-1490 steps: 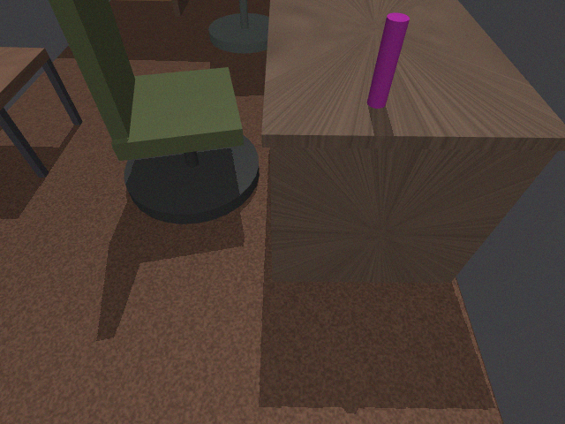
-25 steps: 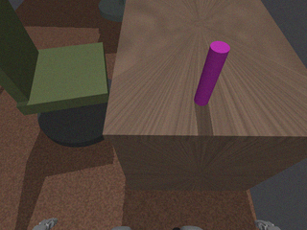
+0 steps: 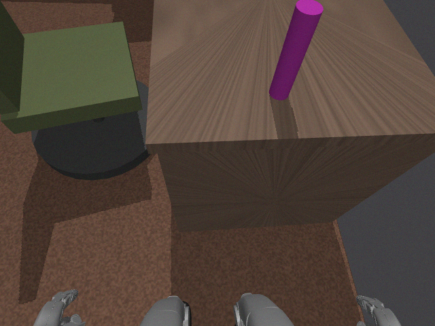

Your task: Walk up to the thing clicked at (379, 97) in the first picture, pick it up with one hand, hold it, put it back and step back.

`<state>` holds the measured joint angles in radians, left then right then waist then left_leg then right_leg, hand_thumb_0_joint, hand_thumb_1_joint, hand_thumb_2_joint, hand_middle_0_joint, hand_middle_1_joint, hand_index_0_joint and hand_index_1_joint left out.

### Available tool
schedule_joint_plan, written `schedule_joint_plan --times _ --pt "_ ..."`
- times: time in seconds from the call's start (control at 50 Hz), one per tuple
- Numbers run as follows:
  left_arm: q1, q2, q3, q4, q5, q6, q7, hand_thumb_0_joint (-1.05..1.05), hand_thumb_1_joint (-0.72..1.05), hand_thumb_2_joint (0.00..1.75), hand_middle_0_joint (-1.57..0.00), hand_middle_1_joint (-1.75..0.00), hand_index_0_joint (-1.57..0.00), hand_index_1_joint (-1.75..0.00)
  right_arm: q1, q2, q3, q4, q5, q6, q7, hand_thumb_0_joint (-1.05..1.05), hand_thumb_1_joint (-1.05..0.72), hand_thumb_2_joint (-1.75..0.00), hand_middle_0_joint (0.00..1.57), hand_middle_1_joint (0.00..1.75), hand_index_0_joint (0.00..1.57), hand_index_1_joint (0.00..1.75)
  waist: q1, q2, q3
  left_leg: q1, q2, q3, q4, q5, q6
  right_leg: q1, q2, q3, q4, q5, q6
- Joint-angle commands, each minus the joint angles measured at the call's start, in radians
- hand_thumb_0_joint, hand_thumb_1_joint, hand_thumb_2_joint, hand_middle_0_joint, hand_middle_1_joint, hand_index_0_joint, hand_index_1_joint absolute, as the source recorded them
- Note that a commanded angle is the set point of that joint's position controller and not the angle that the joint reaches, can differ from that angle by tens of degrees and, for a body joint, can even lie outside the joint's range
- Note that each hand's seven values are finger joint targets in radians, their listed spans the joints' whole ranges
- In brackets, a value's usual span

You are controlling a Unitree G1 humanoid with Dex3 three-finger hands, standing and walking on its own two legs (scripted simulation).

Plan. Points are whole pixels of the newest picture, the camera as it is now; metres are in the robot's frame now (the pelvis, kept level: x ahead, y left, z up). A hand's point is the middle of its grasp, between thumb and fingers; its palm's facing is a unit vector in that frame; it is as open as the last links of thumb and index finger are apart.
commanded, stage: step back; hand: right
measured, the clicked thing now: (291, 57) +0.61 -0.15 +0.08
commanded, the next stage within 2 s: none
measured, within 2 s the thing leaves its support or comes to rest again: neither
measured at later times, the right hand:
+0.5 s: hand out of the picture -0.02 -0.27 -0.15, palm faces -0.11 +0.90 -0.43, open 7.4 cm
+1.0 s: hand out of the picture -0.17 -0.32 -0.15, palm faces +0.00 +0.93 -0.38, open 7.4 cm
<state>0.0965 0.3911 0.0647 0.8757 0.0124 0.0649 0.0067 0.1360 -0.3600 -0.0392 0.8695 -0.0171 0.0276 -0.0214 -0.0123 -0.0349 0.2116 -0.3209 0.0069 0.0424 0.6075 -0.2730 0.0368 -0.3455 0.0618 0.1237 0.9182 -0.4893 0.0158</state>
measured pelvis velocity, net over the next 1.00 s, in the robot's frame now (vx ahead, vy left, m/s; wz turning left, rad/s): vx -0.29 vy -0.05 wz -0.05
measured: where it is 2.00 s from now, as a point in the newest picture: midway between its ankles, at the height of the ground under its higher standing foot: outside the picture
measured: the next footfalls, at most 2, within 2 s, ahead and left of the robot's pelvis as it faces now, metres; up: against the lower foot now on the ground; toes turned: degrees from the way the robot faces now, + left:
right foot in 0.08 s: +0.00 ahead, -0.13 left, +0.00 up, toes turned +3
left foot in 0.44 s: -0.08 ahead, +0.11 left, +0.00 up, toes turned +0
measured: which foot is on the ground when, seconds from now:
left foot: down 0.00-0.10, up 0.12-0.42, down 0.44-0.92, up 0.94-1.00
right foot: up 0.00-0.06, down 0.08-0.46, up 0.48-0.86, down 0.88-1.00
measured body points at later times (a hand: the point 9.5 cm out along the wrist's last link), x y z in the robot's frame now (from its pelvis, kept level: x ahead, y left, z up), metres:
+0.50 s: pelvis -0.13 +0.00 -0.01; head -0.06 +0.02 +0.43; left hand +0.00 +0.32 -0.13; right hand -0.02 -0.31 -0.12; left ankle -0.12 +0.11 -0.73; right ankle -0.05 -0.13 -0.72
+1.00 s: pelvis -0.29 -0.05 +0.00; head -0.26 -0.07 +0.45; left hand -0.24 +0.27 -0.11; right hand -0.17 -0.37 -0.12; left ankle -0.20 +0.10 -0.67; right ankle -0.30 -0.16 -0.73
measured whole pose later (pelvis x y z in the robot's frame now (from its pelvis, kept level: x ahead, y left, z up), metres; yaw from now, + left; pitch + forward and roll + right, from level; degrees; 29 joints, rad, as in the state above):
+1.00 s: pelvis -0.29 -0.05 +0.00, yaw -3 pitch -3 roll +2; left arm 0.26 0.35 0.08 0.87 0.04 0.07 -0.03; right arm 0.13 -0.41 -0.06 0.84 -0.01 0.07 -0.02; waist 0.06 0.02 0.13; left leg -0.54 -0.06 -0.10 0.97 -0.44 -0.02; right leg -0.25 -0.01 0.06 0.67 -0.38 -0.03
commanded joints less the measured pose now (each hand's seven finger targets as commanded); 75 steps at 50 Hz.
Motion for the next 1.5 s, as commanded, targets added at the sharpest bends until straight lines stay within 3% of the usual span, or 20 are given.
schedule_joint_plan --times 0.0,0.06,0.1,0.12,0.2,0.34,0.4,0.48,0.56,0.72,0.84,0.88,0.9,0.92,1.0,1.14,1.24,1.3,1.36,1.48 --pt "0.077 0.152 0.054 -0.068 0.008 -0.038 0.011 0.0 0.9 0.9 -0.2 -0.3 -0.2 -0.3 0.007 -0.285 -0.08 -0.063 -0.001 -0.008 -0.013 0.0 -0.9 -0.9 0.2 0.3 0.2 0.3 0.002 0.203 -0.312 0.266 0.228 -0.238 -0.041 0.5 0.161 0.054 -0.03 -0.086 -0.333 0.107 -0.02" --pt "0.138 0.216 0.073 -0.049 0.027 -0.055 0.014 0.0 0.9 0.9 -0.2 -0.3 -0.2 -0.3 -0.028 -0.246 -0.062 -0.081 0.02 -0.004 -0.003 0.0 -0.9 -0.9 0.2 0.3 0.2 0.3 0.035 0.043 -0.343 0.025 0.124 -0.169 0.082 0.249 0.056 0.271 -0.141 0.081 -0.478 0.482 -0.086" --pt "0.052 0.336 0.094 -0.093 0.024 -0.053 0.01 0.0 0.9 0.9 -0.2 -0.3 -0.2 -0.3 -0.059 -0.209 -0.057 -0.089 0.018 0.005 -0.016 0.0 -0.9 -0.9 0.2 0.3 0.2 0.3 0.07 -0.239 -0.238 -0.116 -0.097 -0.123 0.452 -0.377 -0.028 0.107 -0.455 0.425 -0.561 0.666 -0.346" --pt "0.027 0.314 0.094 -0.116 0.023 -0.058 0.01 0.0 0.9 0.9 -0.2 -0.3 -0.2 -0.3 -0.032 -0.241 -0.069 -0.07 0.015 0.007 -0.019 0.0 -0.9 -0.9 0.2 0.3 0.2 0.3 0.052 -0.192 -0.191 -0.099 -0.068 -0.185 0.556 -0.387 -0.038 0.045 -0.46 0.433 -0.549 0.7 -0.359" --pt "-0.023 0.202 0.072 -0.141 0.012 -0.049 0.019 0.0 0.9 0.9 -0.2 -0.3 -0.2 -0.3 0.028 -0.218 -0.046 -0.032 0.028 -0.002 -0.016 0.0 -0.9 -0.9 0.2 0.3 0.2 0.3 0.01 -0.099 -0.183 -0.148 -0.135 -0.201 0.572 -0.247 -0.047 0.131 -0.248 0.105 -0.459 0.79 -0.216" --pt "0.061 0.203 0.069 -0.17 0.018 -0.032 0.024 0.0 0.9 0.9 -0.2 -0.3 -0.2 -0.3 0.052 -0.202 -0.043 -0.059 0.013 -0.024 -0.019 0.0 -0.9 -0.9 0.2 0.3 0.2 0.3 0.053 -0.185 -0.288 -0.108 -0.025 -0.104 0.104 -0.23 -0.056 0.349 -0.289 0.123 -0.369 0.793 -0.232" --pt "0.009 0.224 0.063 -0.181 0.003 -0.015 0.013 0.0 0.9 0.9 -0.2 -0.3 -0.2 -0.3 0.128 -0.204 -0.061 -0.023 -0.003 -0.032 -0.01 0.0 -0.9 -0.9 0.2 0.3 0.2 0.3 0.0 -0.142 -0.31 0.091 -0.038 -0.043 -0.198 0.07 -0.031 0.228 -0.239 0.067 -0.274 0.656 -0.163" --pt "-0.025 0.192 0.068 -0.191 0.008 -0.005 0.03 0.0 0.9 0.9 -0.2 -0.3 -0.2 -0.3 0.039 -0.399 -0.107 -0.069 -0.022 -0.034 -0.002 0.0 -0.9 -0.9 0.2 0.3 0.2 0.3 -0.033 0.25 -0.239 0.01 0.432 -0.6 -0.3 0.349 0.277 -0.067 0.037 0.063 0.255 -0.177 -0.03" --pt "0.088 0.189 0.076 -0.126 -0.006 -0.004 0.012 0.0 0.9 0.9 -0.2 -0.3 -0.2 -0.3 -0.076 -0.26 -0.07 -0.093 -0.02 -0.039 -0.011 0.0 -0.9 -0.9 0.2 0.3 0.2 0.3 0.063 0.155 -0.173 0.067 0.224 -0.271 -0.243 0.377 0.151 -0.144 0.064 0.096 0.383 0.009 -0.03" --pt "0.114 0.17 0.067 -0.125 0.011 -0.012 0.003 0.0 0.9 0.9 -0.2 -0.3 -0.2 -0.3 0.008 -0.273 -0.087 -0.113 -0.009 -0.026 -0.011 0.0 -0.9 -0.9 0.2 0.3 0.2 0.3 -0.007 0.224 -0.261 0.255 0.269 -0.263 -0.208 0.299 0.211 -0.086 -0.004 0.002 0.07 -0.022 0.033" --pt "0.306 0.164 0.074 -0.027 0.014 -0.023 -0.013 0.0 0.9 0.9 -0.2 -0.3 -0.2 -0.3 -0.067 -0.312 -0.093 -0.137 -0.012 0.008 -0.001 0.0 -0.9 -0.9 0.2 0.3 0.2 0.3 0.065 0.254 -0.339 0.079 0.219 -0.216 -0.124 0.141 0.12 0.229 -0.05 -0.125 -0.49 0.166 -0.04" --pt "0.27 0.279 0.108 -0.051 0.044 -0.031 -0.012 0.0 0.9 0.9 -0.2 -0.3 -0.2 -0.3 -0.058 -0.211 -0.062 -0.16 0.009 0.008 0.0 0.0 -0.9 -0.9 0.2 0.3 0.2 0.3 0.066 -0.093 -0.237 -0.235 -0.018 -0.14 0.123 -0.181 -0.005 0.211 -0.261 0.272 -0.586 0.074 -0.126" --pt "0.149 0.375 0.126 -0.105 0.04 -0.024 -0.014 0.0 0.9 0.9 -0.2 -0.3 -0.2 -0.3 -0.074 -0.212 -0.07 -0.166 0.006 0.009 -0.017 0.0 -0.9 -0.9 0.2 0.3 0.2 0.3 0.081 -0.227 -0.168 -0.208 -0.108 -0.137 0.374 -0.316 -0.058 -0.063 -0.444 0.409 -0.679 -0.027 -0.269" --pt "0.043 0.394 0.124 -0.143 0.037 -0.028 -0.005 0.0 0.9 0.9 -0.2 -0.3 -0.2 -0.3 -0.067 -0.267 -0.095 -0.147 0.001 0.012 -0.025 0.0 -0.9 -0.9 0.2 0.3 0.2 0.3 0.065 -0.261 -0.075 -0.137 -0.04 -0.206 0.544 -0.309 -0.058 -0.286 -0.523 0.508 -0.757 -0.127 -0.325" --pt "-0.059 0.208 0.087 -0.16 0.033 -0.037 0.006 0.0 0.9 0.9 -0.2 -0.3 -0.2 -0.3 0.075 -0.21 -0.06 -0.064 0.011 0.001 -0.015 0.0 -0.9 -0.9 0.2 0.3 0.2 0.3 -0.029 -0.13 -0.108 -0.16 -0.14 -0.199 0.599 -0.134 -0.05 -0.061 -0.219 0.009 -0.542 0.349 -0.145" --pt "0.129 0.207 0.085 -0.166 0.03 -0.025 0.032 0.0 0.9 0.9 -0.2 -0.3 -0.2 -0.3 0.047 -0.185 -0.044 -0.097 -0.008 -0.028 -0.024 0.0 -0.9 -0.9 0.2 0.3 0.2 0.3 0.087 -0.186 -0.269 -0.205 -0.04 -0.102 0.197 -0.267 -0.061 0.399 -0.343 0.085 -0.365 0.807 -0.232" --pt "0.031 0.195 0.052 -0.2 0.009 -0.002 0.018 0.0 0.9 0.9 -0.2 -0.3 -0.2 -0.3 0.179 -0.237 -0.077 -0.031 -0.013 -0.025 -0.015 0.0 -0.9 -0.9 0.2 0.3 0.2 0.3 0.019 -0.031 -0.313 0.146 0.037 -0.143 -0.222 0.183 0.01 0.123 -0.255 0.017 -0.213 0.516 -0.11" --pt "-0.035 0.205 0.068 -0.202 0.005 0.001 0.03 0.0 0.9 0.9 -0.2 -0.3 -0.2 -0.3 0.055 -0.406 -0.101 -0.083 -0.027 -0.023 -0.012 0.0 -0.9 -0.9 0.2 0.3 0.2 0.3 -0.014 0.258 -0.224 -0.077 0.425 -0.594 -0.277 0.368 0.3 -0.031 -0.032 -0.002 0.28 -0.19 -0.024" --pt "0.04 0.189 0.064 -0.144 -0.007 0.003 0.017 0.0 0.9 0.9 -0.2 -0.3 -0.2 -0.3 -0.04 -0.279 -0.067 -0.106 -0.037 -0.025 -0.018 0.0 -0.9 -0.9 0.2 0.3 0.2 0.3 0.052 0.133 -0.212 0.008 0.254 -0.289 -0.201 0.467 0.209 -0.082 0.02 0.054 0.383 -0.053 -0.035" --pt "0.071 0.154 0.04 -0.115 0.003 -0.046 0.013 0.0 0.9 0.9 -0.2 -0.3 -0.2 -0.3 0.038 -0.251 -0.071 -0.083 -0.027 -0.006 -0.003 0.0 -0.9 -0.9 0.2 0.3 0.2 0.3 -0.013 0.23 -0.264 0.259 0.203 -0.225 -0.134 0.295 0.189 -0.078 -0.04 -0.078 -0.128 -0.036 0.008"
